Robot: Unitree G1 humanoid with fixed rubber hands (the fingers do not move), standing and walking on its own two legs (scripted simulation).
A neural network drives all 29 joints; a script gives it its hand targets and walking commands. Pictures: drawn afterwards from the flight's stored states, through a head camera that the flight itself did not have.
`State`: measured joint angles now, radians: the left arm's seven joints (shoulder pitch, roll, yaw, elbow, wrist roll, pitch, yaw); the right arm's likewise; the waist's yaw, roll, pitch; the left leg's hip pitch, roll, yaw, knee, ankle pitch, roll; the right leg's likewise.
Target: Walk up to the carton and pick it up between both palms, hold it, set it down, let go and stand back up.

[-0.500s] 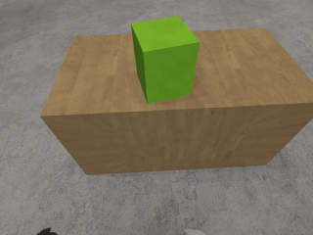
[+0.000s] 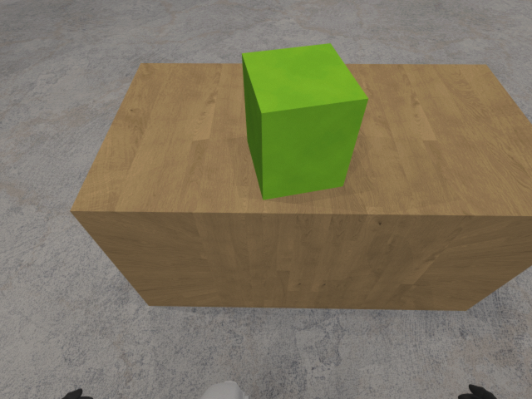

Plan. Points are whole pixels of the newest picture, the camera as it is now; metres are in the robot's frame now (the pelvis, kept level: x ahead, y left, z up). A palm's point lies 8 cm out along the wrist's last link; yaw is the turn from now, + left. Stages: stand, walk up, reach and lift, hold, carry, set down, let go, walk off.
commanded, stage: walk up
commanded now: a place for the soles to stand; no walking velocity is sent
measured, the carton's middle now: (295, 124) +0.67 -0.03 -0.01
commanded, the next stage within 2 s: none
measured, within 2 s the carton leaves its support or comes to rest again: neither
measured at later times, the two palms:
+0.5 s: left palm (69, 374) +0.16 +0.33 -0.09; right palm out of the picture +0.12 -0.31 -0.09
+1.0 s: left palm (93, 345) +0.20 +0.30 -0.07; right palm (502, 371) +0.19 -0.35 -0.10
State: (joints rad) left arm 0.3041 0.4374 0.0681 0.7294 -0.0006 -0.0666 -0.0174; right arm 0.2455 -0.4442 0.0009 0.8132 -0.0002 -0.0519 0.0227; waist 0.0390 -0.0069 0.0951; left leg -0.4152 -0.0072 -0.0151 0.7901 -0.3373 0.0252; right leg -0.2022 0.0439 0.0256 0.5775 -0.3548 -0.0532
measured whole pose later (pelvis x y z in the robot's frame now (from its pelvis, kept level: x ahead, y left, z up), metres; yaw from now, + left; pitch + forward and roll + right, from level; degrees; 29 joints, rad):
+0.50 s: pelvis +0.08 +0.01 +0.00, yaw +1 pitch -3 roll +0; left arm 0.30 0.44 0.07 0.73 0.01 -0.03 -0.04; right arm 0.34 -0.43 0.00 0.82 0.00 -0.09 0.02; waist -0.03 -0.03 0.10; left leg -0.21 -0.03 -0.01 0.57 -0.31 0.04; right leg -0.37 -0.01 0.04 0.83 -0.41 -0.05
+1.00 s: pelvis +0.13 -0.03 +0.00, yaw +1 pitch -3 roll +1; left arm 0.30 0.44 0.07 0.73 0.00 -0.07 0.00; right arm 0.31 -0.43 0.00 0.83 0.00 -0.01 0.02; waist 0.02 0.00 0.10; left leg -0.37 -0.02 -0.01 0.90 -0.40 0.02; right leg -0.27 0.02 0.02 0.60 -0.28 -0.04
